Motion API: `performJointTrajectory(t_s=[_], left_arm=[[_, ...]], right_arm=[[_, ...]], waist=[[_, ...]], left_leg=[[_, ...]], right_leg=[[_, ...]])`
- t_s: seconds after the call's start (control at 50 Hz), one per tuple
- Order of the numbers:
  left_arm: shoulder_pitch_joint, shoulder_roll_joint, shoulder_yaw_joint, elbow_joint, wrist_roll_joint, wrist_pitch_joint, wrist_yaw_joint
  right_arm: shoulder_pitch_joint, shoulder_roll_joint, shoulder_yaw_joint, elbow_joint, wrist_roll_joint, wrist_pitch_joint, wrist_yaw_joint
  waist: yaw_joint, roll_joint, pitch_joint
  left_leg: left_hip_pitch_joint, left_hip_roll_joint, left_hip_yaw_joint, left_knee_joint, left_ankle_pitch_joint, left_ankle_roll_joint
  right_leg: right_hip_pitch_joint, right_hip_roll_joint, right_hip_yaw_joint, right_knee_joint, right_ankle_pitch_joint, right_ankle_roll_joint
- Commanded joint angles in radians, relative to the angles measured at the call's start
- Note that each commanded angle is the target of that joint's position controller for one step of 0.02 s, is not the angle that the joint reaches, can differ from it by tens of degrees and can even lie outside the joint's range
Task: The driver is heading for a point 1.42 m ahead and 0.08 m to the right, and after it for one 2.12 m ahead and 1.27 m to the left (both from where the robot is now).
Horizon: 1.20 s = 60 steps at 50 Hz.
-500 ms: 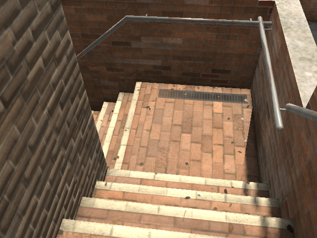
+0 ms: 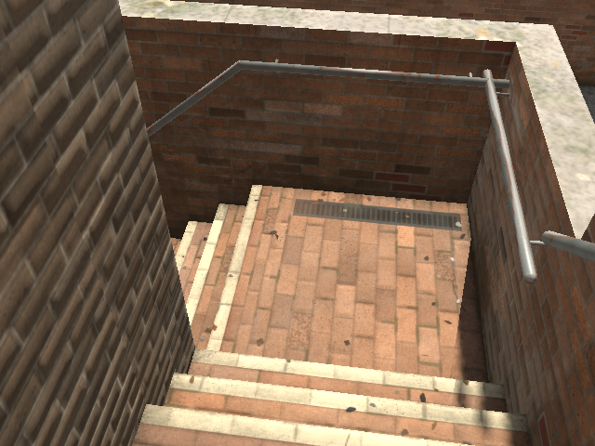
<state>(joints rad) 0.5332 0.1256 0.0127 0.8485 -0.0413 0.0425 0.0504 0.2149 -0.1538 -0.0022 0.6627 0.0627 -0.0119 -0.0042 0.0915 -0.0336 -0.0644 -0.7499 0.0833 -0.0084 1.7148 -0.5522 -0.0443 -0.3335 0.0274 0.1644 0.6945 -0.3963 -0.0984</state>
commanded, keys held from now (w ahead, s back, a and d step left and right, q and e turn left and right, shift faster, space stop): w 0.86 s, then w+e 0.14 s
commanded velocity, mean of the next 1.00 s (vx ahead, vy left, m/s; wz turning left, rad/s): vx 0.46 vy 0.00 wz -0.02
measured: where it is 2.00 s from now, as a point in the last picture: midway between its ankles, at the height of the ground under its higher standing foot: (321, 421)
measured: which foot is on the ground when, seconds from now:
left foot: down 0.00-0.30, up 0.32-0.72, down 0.74-1.00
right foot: down 0.00-0.10, up 0.12-0.38, down 0.40-0.74, up 0.76-1.00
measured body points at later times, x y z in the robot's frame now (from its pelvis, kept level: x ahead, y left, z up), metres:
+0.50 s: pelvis +0.28 +0.02 -0.23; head +0.30 +0.04 +0.22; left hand +0.21 +0.24 -0.38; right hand +0.34 -0.22 -0.36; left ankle +0.32 +0.19 -0.77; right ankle +0.26 -0.06 -0.93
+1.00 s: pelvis +0.59 +0.10 -0.46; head +0.58 +0.10 -0.01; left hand +0.76 +0.32 -0.57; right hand +0.41 -0.08 -0.60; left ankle +0.51 +0.18 -1.12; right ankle +0.79 -0.07 -1.10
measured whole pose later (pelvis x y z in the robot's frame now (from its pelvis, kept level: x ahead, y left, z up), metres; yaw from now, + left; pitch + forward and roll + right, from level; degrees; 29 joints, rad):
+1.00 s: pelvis +0.59 +0.10 -0.46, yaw -1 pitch +0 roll +2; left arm 0.15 0.17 0.04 0.78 -0.02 -0.01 0.01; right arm 0.69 -0.09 0.01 1.15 -0.01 -0.08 -0.07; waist -0.04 -0.05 -0.05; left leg -0.34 -0.11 0.06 1.05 -0.70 0.08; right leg -0.86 0.00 0.22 1.03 0.36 -0.01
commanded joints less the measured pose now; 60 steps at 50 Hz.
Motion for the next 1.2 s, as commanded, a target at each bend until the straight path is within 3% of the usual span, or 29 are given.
performJointTrajectory(t_s=[0.02,0.08,0.1,0.14,0.2,0.28,0.3,0.34,0.4,0.42,0.46,0.48,0.5,0.52,0.58,0.62,0.7,0.72,0.74,0.78,0.82,0.86,0.92,0.98,1.08,1.14,1.16,1.18,1.2], left_arm=[[0.138,0.106,0.047,-0.003,-0.014,0.002,-0.004],[-0.018,0.076,0.03,-0.073,-0.005,0.024,0.012],[-0.042,0.042,0.028,-0.083,0.011,0.013,0.003],[-0.617,0.125,0.04,-0.254,0.007,-0.074,-0.016],[-0.352,0.045,0.024,-0.093,0.016,-0.173,-0.038],[0.169,0.068,0.058,0.134,0.03,-0.208,-0.024],[0.377,0.103,0.067,0.155,0.056,-0.202,-0.021],[0.087,0.019,0.039,0.049,0.044,-0.151,-0.06],[0.4,0.03,0.018,0.09,0.099,-0.089,-0.09],[0.345,0.144,0.023,0.064,0.093,-0.094,-0.093],[0.31,0.2,0.061,0.093,0.034,-0.111,-0.095],[0.015,0.418,0.12,0.05,0.069,-0.087,-0.052],[-0.152,0.207,0.049,0.003,0.088,-0.074,-0.024],[-0.09,0.204,0.044,0.06,0.125,-0.099,-0.014],[-0.069,0.068,-0.006,0.08,0.002,-0.136,0.036],[-0.032,0.111,0.003,0.125,-0.012,-0.137,0.054],[-0.171,0.16,0.036,0.116,0.016,-0.083,-0.005],[-0.267,0.152,0.045,0.131,0.014,-0.087,-0.022],[-0.402,0.133,0.058,0.102,-0.008,-0.108,-0.02],[-0.031,-0.015,0.04,0.022,-0.014,-0.139,-0.009],[-0.015,0.017,0.041,0.05,-0.018,-0.102,0.004],[-0.112,0.023,0.031,-0.028,0.014,-0.077,0.003],[-0.226,0.06,0.033,-0.055,0.012,-0.048,-0.01],[-0.39,0.07,0.024,-0.111,0.037,-0.058,-0.061],[-0.379,0.091,0.028,-0.105,0.043,-0.021,-0.097],[-0.454,0.115,0.026,-0.114,-0.008,-0.041,-0.103],[-0.326,0.102,0.034,-0.069,0.006,-0.052,-0.112],[0.175,0.144,0.073,0.098,0.032,-0.04,-0.116],[0.554,0.157,0.076,0.239,0.041,-0.031,-0.121]], right_arm=[[-0.112,-0.008,0.009,-0.107,-0.004,-0.047,0.012],[-0.054,-0.012,0.014,-0.066,-0.026,-0.039,0.018],[0.127,-0.126,-0.027,0.016,-0.009,-0.048,0.004],[0.567,-0.241,-0.068,0.145,-0.001,-0.128,0.002],[0.453,-0.151,-0.05,0.177,-0.007,-0.153,-0.041],[0.089,-0.067,-0.034,0.081,-0.046,-0.102,-0.098],[-0.138,-0.121,-0.045,0.004,-0.091,-0.084,-0.093],[0.042,-0.097,-0.035,0.05,0.011,-0.05,-0.091],[0.032,-0.038,-0.022,0.091,-0.035,-0.009,-0.029],[0.25,0.046,0.009,0.036,0.007,-0.021,0.002],[0.326,-0.057,-0.002,0.117,0.011,-0.074,0.037],[0.222,-0.077,0.005,-0.007,0.018,-0.065,0.01],[0.031,-0.134,-0.014,0.007,-0.026,-0.049,-0.026],[0.101,-0.122,-0.029,0.07,-0.055,-0.031,-0.041],[0.04,-0.165,-0.039,0.08,-0.062,-0.051,-0.008],[-0.088,-0.051,-0.016,0.038,-0.073,-0.053,0.021],[0.387,-0.193,-0.088,0.197,-0.062,-0.008,0.041],[0.654,-0.247,-0.123,0.293,-0.078,-0.004,0.036],[0.906,-0.203,-0.106,0.378,-0.094,-0.004,0.043],[0.656,-0.057,-0.014,0.38,-0.045,-0.041,0.046],[0.452,-0.007,-0.008,0.357,-0.058,-0.065,0.076],[0.239,-0.092,-0.022,0.321,-0.106,-0.084,0.022],[0.241,-0.158,-0.029,0.358,-0.144,-0.098,-0.045],[0.307,-0.099,-0.01,0.375,-0.034,-0.104,-0.108],[0.411,-0.082,-0.023,0.395,-0.046,-0.067,-0.083],[0.452,-0.051,-0.044,0.373,-0.037,-0.041,-0.085],[0.378,-0.102,-0.053,0.379,-0.047,-0.029,-0.078],[0.137,-0.132,-0.056,0.347,-0.058,-0.06,-0.051],[-0.052,-0.148,-0.069,0.297,-0.051,-0.103,-0.028]], waist=[[0.017,-0.063,0.116],[-0.052,0.14,0.079],[-0.104,0.377,0.195],[-0.422,0.381,0.381],[-0.242,0.209,0.342],[0.085,-0.116,0.174],[0.238,0.021,0.044],[0.059,-0.012,0.024],[0.235,-0.008,-0.094],[0.044,-0.268,-0.09],[-0.025,-0.124,-0.034],[-0.165,-0.292,0.037],[-0.176,0.165,0.153],[-0.19,0.178,0.157],[-0.146,0.063,0.25],[-0.084,0.064,0.244],[-0.277,-0.02,0.078],[-0.434,0.01,0.001],[-0.601,0.192,0.084],[-0.15,0.614,0.16],[-0.048,0.082,0.108],[0.055,0.064,0.101],[0.047,0.016,0.084],[-0.031,0.017,0.125],[-0.125,0.12,0.183],[-0.23,0.052,0.222],[-0.14,0.123,0.154],[0.123,0.214,-0.011],[0.354,-0.076,-0.014]], left_leg=[[-0.276,0.001,-0.041,-0.22,-0.237,0.003],[-0.007,-0.025,-0.004,-0.68,0.136,-0.031],[0.039,0.024,-0.247,-0.838,-0.134,0.032],[0.353,0.132,-0.777,-1.144,-0.201,0.175],[0.298,0.089,-0.605,-0.819,-0.079,0.128],[-0.349,-0.165,-0.064,-0.197,-0.214,-0.055],[-0.369,-0.182,0.001,-0.173,-0.32,-0.04],[-0.162,-0.215,-0.083,-0.21,-0.361,0.073],[-0.292,-0.281,-0.111,0.316,-0.366,0.131],[-0.506,-0.173,-0.255,0.45,-0.263,0.151],[-0.754,-0.094,-0.36,0.184,0.071,0.158],[-0.695,0.022,-0.381,-0.276,0.244,0.093],[-0.498,0.07,-0.247,-0.361,0.432,0.015],[-0.23,0.057,-0.205,-0.257,0.604,0.0],[-0.096,0.043,-0.17,-0.826,1.156,0.034],[0.377,-0.04,-0.049,-1.034,1.33,0.017],[0.615,-0.056,0.015,-1.011,1.049,0.058],[0.924,-0.036,0.059,-1.03,1.061,0.088],[0.953,0.056,-0.026,-1.213,1.02,0.181],[0.926,0.099,-0.288,-1.025,1.628,0.157],[0.712,0.177,-0.31,-1.031,1.082,0.185],[0.313,0.225,-0.474,-1.099,1.032,0.204],[0.144,0.162,-0.459,-1.068,0.787,0.253],[0.116,0.028,-0.229,-0.977,0.31,0.197],[0.329,0.041,-0.211,-0.721,0.376,0.206],[0.646,0.061,-0.198,-0.571,0.589,0.177],[0.459,0.048,-0.109,-0.438,0.808,0.172],[0.052,0.099,-0.18,-0.153,0.938,0.183],[-0.127,-0.1,0.04,0.504,0.47,0.09]], right_leg=[[0.126,-0.122,0.265,-0.055,-0.019,-0.168],[0.015,-0.073,0.142,-0.004,-0.109,-0.088],[-0.217,0.091,-0.096,0.348,-0.185,-0.002],[-0.878,0.075,0.01,0.657,-0.158,0.012],[-0.803,0.018,-0.05,0.536,0.353,-0.01],[0.146,0.022,-0.198,0.159,0.829,0.089],[0.487,-0.003,-0.124,-0.098,0.786,0.096],[0.549,-0.095,-0.203,-0.549,1.246,0.087],[0.868,-0.118,-0.217,-0.111,0.939,-0.012],[0.84,-0.326,0.109,0.041,0.928,-0.181],[0.729,-0.456,0.19,0.031,0.876,-0.241],[0.421,-0.655,0.542,-0.212,0.461,-0.303],[0.09,-0.532,0.512,-0.255,0.411,-0.31],[-0.149,-0.502,0.502,-0.157,0.659,-0.292],[-0.22,-0.138,0.07,0.029,-0.019,-0.066],[-0.486,-0.063,-0.053,0.013,-0.085,-0.059],[-0.197,-0.07,-0.048,0.552,0.266,-0.013],[-0.325,-0.051,-0.059,0.88,0.524,0.035],[-0.438,0.138,-0.075,1.521,0.054,0.112],[-0.846,0.213,0.139,1.448,-0.378,0.007],[-0.859,0.067,0.063,1.195,-0.082,-0.038],[-0.703,-0.025,0.105,0.855,0.234,0.011],[-0.525,-0.059,0.079,0.674,0.505,0.098],[-0.304,-0.041,0.013,0.167,1.027,0.102],[-0.388,-0.009,0.004,0.169,0.874,0.08],[-0.543,-0.066,-0.044,-0.27,0.628,0.062],[-0.17,0.0,-0.223,-0.163,0.611,0.057],[0.439,-0.056,-0.135,0.018,0.7,-0.044],[0.649,-0.075,-0.147,-0.116,0.773,-0.151]])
